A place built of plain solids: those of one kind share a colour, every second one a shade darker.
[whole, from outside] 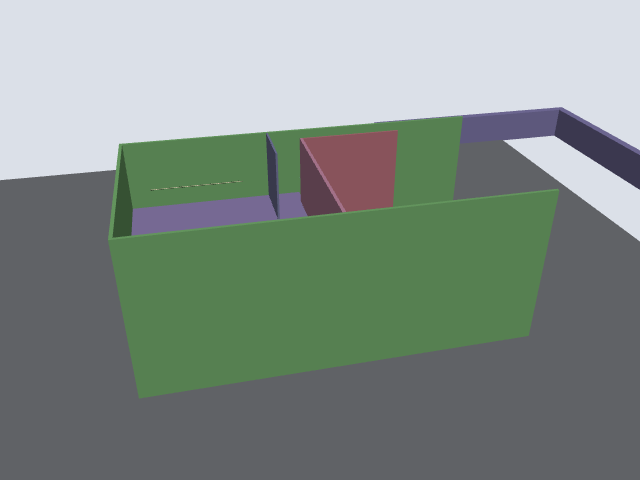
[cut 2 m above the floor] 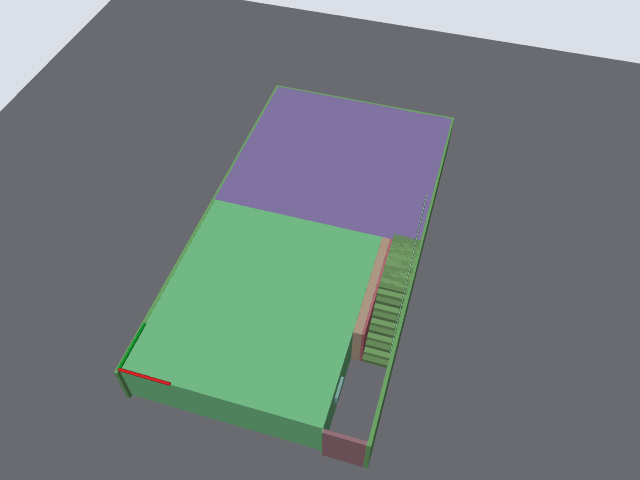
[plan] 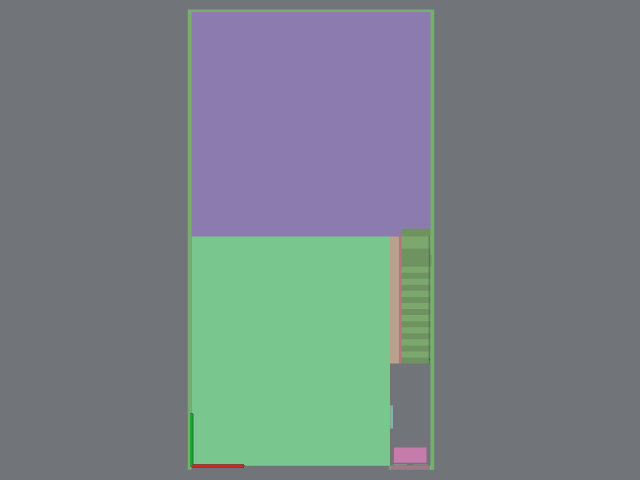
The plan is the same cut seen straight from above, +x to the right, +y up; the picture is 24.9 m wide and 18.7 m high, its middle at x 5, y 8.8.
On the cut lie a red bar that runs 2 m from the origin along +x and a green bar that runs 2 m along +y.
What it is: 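A dance studio over shops in an old town building, fitted out in the 1980s to 2010s; the building 9.3 x 17.6 m inside; of the ground floor only the lobby is a room, 1.57 m broad and 3.98 m long under a ceiling 2.55 m high, its street end glazed from wall to wall; the rest is shops, unseen; over the flight a stairwell up to the studio's ceiling, 7.63 m over the ground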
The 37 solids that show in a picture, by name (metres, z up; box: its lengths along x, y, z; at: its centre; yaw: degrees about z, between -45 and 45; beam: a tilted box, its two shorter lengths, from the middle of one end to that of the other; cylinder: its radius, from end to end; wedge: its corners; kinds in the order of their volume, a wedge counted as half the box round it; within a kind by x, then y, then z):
{
 "upper_1": {"box": [9.4, 8.74, 4.2], "at": [4.65, 13.31, 2.05]},
 "shops_1": {"box": [7.73, 8.94, 2.8], "at": [3.87, 4.47, 1.35]},
 "street_hedge_1": {"box": [39.3, 0.6, 2.25], "at": [4.65, -16.3, 1.07]},
 "street_hedge_2": {"box": [0.6, 15.85, 2.25], "at": [24.0, -8.07, 1.07]},
 "wall_1": {"box": [0.15, 17.93, 7.68], "at": [-0.07, 8.81, 3.79]},
 "wall_2": {"box": [9.6, 0.15, 7.68], "at": [4.65, 17.7, 3.79]},
 "wall_3": {"box": [0.15, 17.93, 7.68], "at": [9.38, 8.81, 3.79]},
 "stair_step_1": {"box": [1.18, 0.47, 0.24], "at": [8.76, 4.22, 0.07]},
 "stair_step_2": {"box": [1.18, 0.47, 0.43], "at": [8.76, 4.46, 0.16]},
 "stair_step_3": {"box": [1.18, 0.47, 0.62], "at": [8.76, 4.69, 0.26]},
 "stair_step_4": {"box": [1.18, 0.47, 0.8], "at": [8.76, 4.93, 0.35]},
 "stair_step_5": {"box": [1.18, 0.47, 0.99], "at": [8.76, 5.16, 0.45]},
 "stair_step_6": {"box": [1.18, 0.47, 1.18], "at": [8.76, 5.4, 0.54]},
 "stair_step_7": {"box": [1.18, 0.47, 1.37], "at": [8.76, 5.64, 0.64]},
 "stair_step_8": {"box": [1.18, 0.47, 1.56], "at": [8.76, 5.87, 0.73]},
 "stair_step_9": {"box": [1.18, 0.47, 1.75], "at": [8.76, 6.11, 0.82]},
 "stair_step_10": {"box": [1.18, 0.47, 1.94], "at": [8.76, 6.34, 0.92]},
 "stair_step_11": {"box": [1.18, 0.47, 2.12], "at": [8.76, 6.58, 1.01]},
 "stair_step_12": {"box": [1.18, 0.47, 2.31], "at": [8.76, 6.82, 1.11]},
 "stair_step_13": {"box": [1.18, 0.47, 2.5], "at": [8.76, 7.05, 1.2]},
 "stair_step_14": {"box": [1.18, 0.47, 2.69], "at": [8.76, 7.29, 1.3]},
 "stair_step_15": {"box": [1.18, 0.47, 2.88], "at": [8.76, 7.52, 1.39]},
 "stair_step_16": {"box": [1.18, 0.47, 3.07], "at": [8.76, 7.76, 1.48]},
 "stair_step_17": {"box": [1.18, 0.47, 3.26], "at": [8.76, 8.0, 1.58]},
 "stair_step_18": {"box": [1.18, 0.47, 3.44], "at": [8.76, 8.23, 1.67]},
 "stair_step_19": {"box": [1.18, 0.47, 3.63], "at": [8.76, 8.47, 1.77]},
 "stair_step_20": {"box": [1.18, 0.47, 3.82], "at": [8.76, 8.7, 1.86]},
 "stair_step_21": {"box": [1.18, 0.54, 4.01], "at": [8.76, 8.97, 1.96]},
 "shops_return_1": {"box": [0.35, 4.96, 2.8], "at": [7.91, 6.46, 1.35]},
 "entrance_wall_1": {"box": [8.18, 0.15, 3.53], "at": [4.09, 9.02, 5.87]},
 "stair_partition_1": {"box": [0.1, 4.97, 7.68], "at": [8.13, 6.47, 3.79]},
 "head_screen_1": {"box": [2.87, 0.1, 3.53], "at": [7.92, 10.55, 5.87]},
 "window_wall_1": {"box": [1.57, 0.15, 2.6], "at": [8.52, -0.07, 1.25]},
 "door_mat_1": {"box": [1.27, 0.6, 0.07], "at": [8.52, 0.42, -0.02]},
 "letter_boxes_1": {"box": [0.12, 0.9, 0.42], "at": [7.79, 1.9, 1.26]},
 "stair_wall_rail_1": {"cylinder": 0.02, "from": [9.24, 3.98, 1.07], "to": [9.24, 8.94, 5.03]},
 "barre_near_1": {"cylinder": 0.02, "from": [9.08, 11.94, 5.2], "to": [9.08, 16.63, 5.2]}
}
